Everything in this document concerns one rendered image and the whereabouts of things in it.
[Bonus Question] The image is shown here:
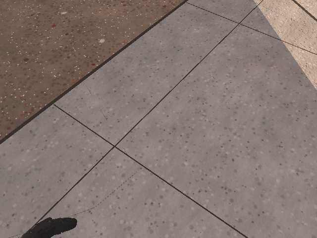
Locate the left robot hand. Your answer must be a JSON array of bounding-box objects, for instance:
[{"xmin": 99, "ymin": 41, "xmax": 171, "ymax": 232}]
[{"xmin": 21, "ymin": 217, "xmax": 77, "ymax": 238}]

